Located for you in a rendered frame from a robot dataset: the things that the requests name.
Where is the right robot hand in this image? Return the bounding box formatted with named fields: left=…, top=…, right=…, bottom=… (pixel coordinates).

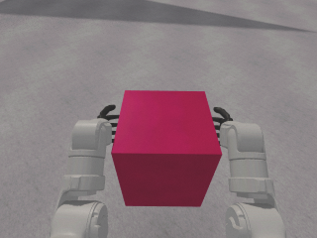
left=212, top=107, right=233, bottom=146

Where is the right robot upper arm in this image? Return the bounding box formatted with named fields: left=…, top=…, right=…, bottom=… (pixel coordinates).
left=225, top=202, right=286, bottom=238

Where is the carton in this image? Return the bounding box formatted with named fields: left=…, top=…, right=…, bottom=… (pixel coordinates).
left=111, top=90, right=222, bottom=207

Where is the left robot upper arm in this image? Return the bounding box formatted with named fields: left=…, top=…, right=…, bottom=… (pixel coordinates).
left=50, top=200, right=108, bottom=238

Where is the robot right forearm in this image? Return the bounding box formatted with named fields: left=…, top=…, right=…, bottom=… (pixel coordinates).
left=219, top=121, right=287, bottom=238

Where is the left robot hand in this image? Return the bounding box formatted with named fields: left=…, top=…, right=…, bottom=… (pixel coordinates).
left=97, top=104, right=120, bottom=143

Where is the robot left forearm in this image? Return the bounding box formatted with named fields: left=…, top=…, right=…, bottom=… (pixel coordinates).
left=50, top=118, right=112, bottom=238

